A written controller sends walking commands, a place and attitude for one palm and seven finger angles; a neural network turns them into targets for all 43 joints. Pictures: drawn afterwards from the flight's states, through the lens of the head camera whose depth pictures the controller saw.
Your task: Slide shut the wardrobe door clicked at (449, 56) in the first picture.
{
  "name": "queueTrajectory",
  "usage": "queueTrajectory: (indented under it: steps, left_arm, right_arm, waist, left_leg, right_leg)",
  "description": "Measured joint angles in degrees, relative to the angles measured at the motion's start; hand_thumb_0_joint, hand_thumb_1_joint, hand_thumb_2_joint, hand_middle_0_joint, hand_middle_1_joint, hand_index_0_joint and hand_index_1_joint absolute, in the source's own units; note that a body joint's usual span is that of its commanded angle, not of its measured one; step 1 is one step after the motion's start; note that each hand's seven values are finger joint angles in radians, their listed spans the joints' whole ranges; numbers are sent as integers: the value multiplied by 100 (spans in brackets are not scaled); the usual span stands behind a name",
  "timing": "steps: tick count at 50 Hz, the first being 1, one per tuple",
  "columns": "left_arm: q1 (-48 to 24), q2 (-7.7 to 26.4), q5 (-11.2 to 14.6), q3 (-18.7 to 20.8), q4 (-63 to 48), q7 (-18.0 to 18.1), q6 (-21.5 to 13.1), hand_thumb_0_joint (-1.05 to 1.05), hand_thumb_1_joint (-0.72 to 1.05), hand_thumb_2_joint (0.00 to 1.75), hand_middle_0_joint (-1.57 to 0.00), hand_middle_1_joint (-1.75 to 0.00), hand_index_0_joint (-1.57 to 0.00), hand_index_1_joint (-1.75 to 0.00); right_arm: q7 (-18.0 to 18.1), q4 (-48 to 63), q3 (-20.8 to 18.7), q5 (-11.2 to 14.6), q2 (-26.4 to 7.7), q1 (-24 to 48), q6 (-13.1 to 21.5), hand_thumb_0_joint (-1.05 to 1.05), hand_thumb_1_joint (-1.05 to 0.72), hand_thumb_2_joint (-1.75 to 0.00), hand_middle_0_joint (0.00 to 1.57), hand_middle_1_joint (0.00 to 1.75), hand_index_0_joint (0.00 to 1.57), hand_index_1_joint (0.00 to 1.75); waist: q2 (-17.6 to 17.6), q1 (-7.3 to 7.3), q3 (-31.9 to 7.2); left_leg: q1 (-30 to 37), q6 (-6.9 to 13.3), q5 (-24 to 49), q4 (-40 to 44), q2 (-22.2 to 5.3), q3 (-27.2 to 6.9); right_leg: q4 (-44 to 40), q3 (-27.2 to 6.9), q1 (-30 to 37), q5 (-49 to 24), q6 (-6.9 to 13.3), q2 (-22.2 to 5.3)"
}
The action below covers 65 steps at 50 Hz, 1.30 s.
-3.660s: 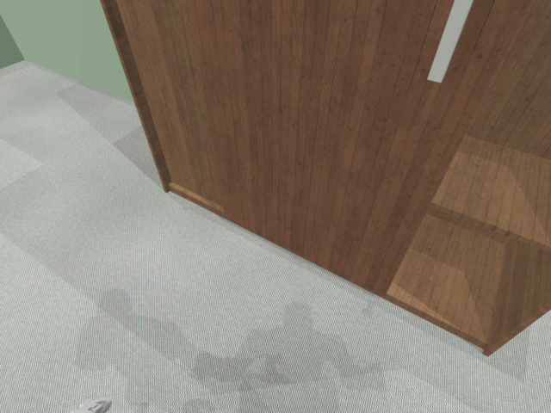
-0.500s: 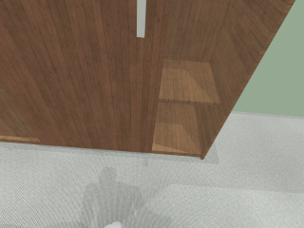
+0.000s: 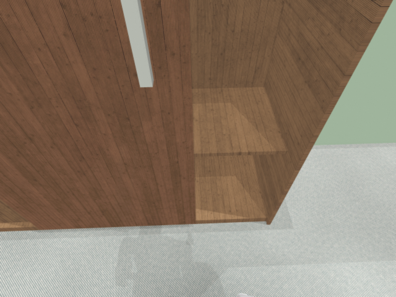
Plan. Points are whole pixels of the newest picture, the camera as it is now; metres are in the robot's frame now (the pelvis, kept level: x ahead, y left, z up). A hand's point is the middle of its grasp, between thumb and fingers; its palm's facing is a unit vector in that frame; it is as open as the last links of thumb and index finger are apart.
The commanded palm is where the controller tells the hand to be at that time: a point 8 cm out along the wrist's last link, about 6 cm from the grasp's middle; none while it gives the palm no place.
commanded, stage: come to a stop and stand still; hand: left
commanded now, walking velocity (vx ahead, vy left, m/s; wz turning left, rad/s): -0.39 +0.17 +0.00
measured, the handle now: (140, 36) +0.53 +0.12 +0.26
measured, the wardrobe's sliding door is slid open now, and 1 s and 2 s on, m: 0.38 0.38 0.38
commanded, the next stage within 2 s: look again from close up in 1.44 s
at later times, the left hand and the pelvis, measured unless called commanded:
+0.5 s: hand out of the picture +0.05 +0.23 -0.18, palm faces +0.14 -0.97 -0.21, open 7.3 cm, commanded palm none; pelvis +0.00 +0.03 -0.01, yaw +4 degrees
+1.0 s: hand out of the picture -0.02 +0.16 -0.17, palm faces +0.06 -0.98 -0.19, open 7.3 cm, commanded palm none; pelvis +0.00 +0.00 +0.01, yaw +2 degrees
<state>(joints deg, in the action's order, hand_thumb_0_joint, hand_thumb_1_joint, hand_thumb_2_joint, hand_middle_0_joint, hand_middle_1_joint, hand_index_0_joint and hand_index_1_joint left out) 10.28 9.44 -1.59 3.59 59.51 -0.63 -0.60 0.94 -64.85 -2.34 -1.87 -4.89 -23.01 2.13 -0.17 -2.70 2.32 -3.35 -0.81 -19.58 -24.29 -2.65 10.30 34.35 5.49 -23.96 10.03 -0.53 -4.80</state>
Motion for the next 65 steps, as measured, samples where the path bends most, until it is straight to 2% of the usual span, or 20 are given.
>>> queueTrajectory:
  steps: [1, 3, 6, 9, 12, 15, 18, 22, 24, 26, 29, 33, 39, 43, 44, 47, 53, 65]
  left_arm:
    - [-9, 3, 0, -28, -27, 15, -68, 1, 92, 90, -19, -30, -19, -30]
    - [-115, -125, 25, -88, 12, 96, -166, 1, 92, 90, -19, -30, -19, -30]
    - [-268, -286, 54, -158, -31, 188, -161, 0, 92, 90, -19, -30, -20, -30]
    - [-438, -335, 54, -110, -174, 288, -95, -1, 93, 90, -20, -30, -20, -30]
    - [-504, -296, 26, -91, -281, 317, 3, -1, 93, 90, -20, -30, -20, -30]
    - [-475, -180, -6, -72, -321, 310, 108, -1, 93, 90, -20, -30, -20, -30]
    - [-390, -17, -42, -44, -337, 277, 185, -1, 92, 90, -20, -30, -20, -30]
    - [-132, 204, -15, -17, -311, 243, 268, 0, 91, 90, -20, -30, -20, -30]
    - [-14, 333, 35, -4, -208, 231, 335, 0, 91, 90, -20, -30, -20, -30]
    - [137, 392, 28, 8, -82, 197, 393, 0, 91, 90, -20, -30, -20, -30]
    - [427, 416, 21, 9, 70, 124, 343, 0, 91, 90, -19, -30, -20, -30]
    - [815, 353, 36, -46, 312, 104, 306, 0, 91, 90, -19, -30, -20, -30]
    - [901, 152, 74, -149, 584, 120, 394, 1, 91, 90, -19, -30, -20, -30]
    - [798, 44, 85, -198, 575, 157, 266, 1, 91, 90, -19, -30, -20, -30]
    - [742, -9, 83, -212, 609, 183, 222, 1, 91, 90, -19, -30, -20, -30]
    - [647, -163, 100, -291, 647, 212, 101, 1, 91, 90, -19, -30, -20, -30]
    - [571, -217, 121, -362, 702, 289, 49, 2, 94, 90, -20, -30, -20, -30]
    - [797, -379, 148, -337, 627, 284, 5, 1, 92, 90, -20, -30, -20, -30]
  right_arm:
    - [4, -29, 9, 21, 10, -70, -9, 0, -91, -90, 20, 30, 20, 30]
    - [20, -102, 11, 85, -76, -32, -89, 1, -91, -90, 20, 30, 20, 30]
    - [81, -60, -33, 150, -180, 179, -283, 1, -91, -90, 20, 30, 20, 30]
    - [97, 93, -111, 142, -312, 502, -444, 1, -91, -90, 20, 30, 20, 30]
    - [55, 344, -193, 97, -511, 896, -579, 1, -91, -90, 20, 30, 20, 30]
    - [6, 630, -243, 74, -672, 1235, -596, 1, -91, -90, 20, 30, 20, 30]
    - [-28, 857, -242, 70, -748, 1450, -528, 0, -91, -90, 20, 30, 20, 30]
    - [-52, 1016, -154, 72, -745, 1428, -332, 0, -91, -90, 20, 30, 20, 30]
    - [-42, 971, -82, 37, -606, 1356, -276, 0, -91, -90, 20, 30, 20, 30]
    - [-21, 898, 23, 0, -477, 1227, -290, 0, -91, -90, 20, 30, 20, 30]
    - [43, 722, 124, 18, -319, 1071, -292, 0, -91, -90, 20, 30, 20, 30]
    - [127, 550, 112, 56, -303, 984, -228, 0, -93, -90, 21, 30, 20, 30]
    - [169, 344, 72, 57, -316, 939, -219, 0, -92, -90, 21, 30, 20, 30]
    - [151, 150, 35, 97, -331, 824, -256, 0, -91, -90, 21, 30, 20, 30]
    - [142, 80, 25, 117, -352, 811, -266, 0, -91, -90, 21, 30, 20, 30]
    - [116, -84, 46, 125, -380, 732, -313, 0, -91, -90, 20, 30, 20, 30]
    - [82, -255, 140, 103, -219, 573, -305, 1, -91, -90, 20, 30, 20, 30]
    - [92, -284, 165, 82, -122, 421, -330, 0, -91, -90, 20, 30, 20, 30]
  waist:
    - [-22, -7, -4]
    - [186, -6, 60]
    - [264, 5, 153]
    - [220, 137, 245]
    - [198, 220, 284]
    - [148, 258, 278]
    - [62, 316, 237]
    - [-39, 380, 26]
    - [-230, 376, -38]
    - [-291, 358, -140]
    - [-312, 403, -256]
    - [-314, 416, -289]
    - [-212, 275, -92]
    - [-186, 261, -51]
    - [-110, 265, -36]
    - [91, 198, -65]
    - [110, 131, -175]
    - [161, 206, -161]
  left_leg:
    - [-44, -65, -198, -259, -18, -23]
    - [-305, -82, -665, -999, -183, -259]
    - [-932, -100, -1253, -2298, -92, -626]
    - [-1585, -142, -1216, -3273, 64, -786]
    - [-2098, -214, -911, -3694, 135, -844]
    - [-2266, -247, -655, -3481, 116, -844]
    - [-2088, -208, -553, -2848, 62, -824]
    - [-1326, -85, 6, -1169, -1, -790]
    - [-1280, 78, 86, -1097, 103, -756]
    - [-1165, 186, 229, -850, 143, -780]
    - [-914, 238, 561, -237, 173, -783]
    - [-699, 287, 818, 287, 225, -686]
    - [-728, 262, 845, 280, 217, -602]
    - [-928, 156, 720, -56, 240, -541]
    - [-968, 116, 667, -167, 193, -548]
    - [-882, -2, 731, -91, 77, -625]
    - [-697, -126, 863, 133, -46, -685]
    - [-746, -263, 856, 81, -213, -848]
  right_leg:
    - [-299, 10, 211, -387, 65, 11]
    - [-124, 144, 264, -10, 243, 141]
    - [-75, 292, 363, 255, 307, 150]
    - [-265, 355, 464, 153, 304, 92]
    - [-424, 375, 464, 26, 280, 38]
    - [-503, 364, 422, -82, 225, -14]
    - [-498, 347, 367, -148, 156, -53]
    - [-235, 336, 209, -87, 19, -56]
    - [111, 72, 107, 598, -37, -24]
    - [642, -284, 30, 988, -39, 175]
    - [1388, -567, 9, 890, -78, 385]
    - [1388, -616, 307, 893, -179, 402]
    - [474, -487, 909, 1311, -160, 354]
    - [-715, -418, 1401, 574, -65, 290]
    - [-807, -403, 1453, 644, 6, 333]
    - [-849, -330, 1533, 674, 154, 458]
    - [-991, -273, 1686, 595, 298, 597]
    - [-1138, -129, 1769, 550, 453, 779]
